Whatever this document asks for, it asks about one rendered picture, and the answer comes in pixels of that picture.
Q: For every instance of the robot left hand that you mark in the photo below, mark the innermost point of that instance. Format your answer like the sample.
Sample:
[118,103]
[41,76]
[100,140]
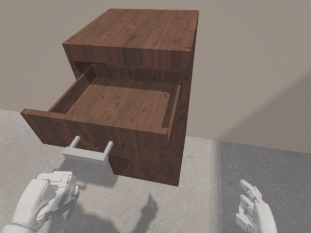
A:
[56,189]

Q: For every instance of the drawer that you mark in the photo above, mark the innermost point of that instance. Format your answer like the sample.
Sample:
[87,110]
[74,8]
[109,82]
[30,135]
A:
[135,108]

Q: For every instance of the robot right hand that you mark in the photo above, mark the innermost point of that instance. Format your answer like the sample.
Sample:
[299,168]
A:
[260,218]

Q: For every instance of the left robot forearm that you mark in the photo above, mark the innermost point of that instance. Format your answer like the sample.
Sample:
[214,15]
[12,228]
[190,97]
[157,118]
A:
[16,228]

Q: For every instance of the handle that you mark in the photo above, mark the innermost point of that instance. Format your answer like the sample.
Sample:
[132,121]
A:
[86,155]

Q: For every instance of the cabinet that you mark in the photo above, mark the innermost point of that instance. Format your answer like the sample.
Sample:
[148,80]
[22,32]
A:
[143,38]

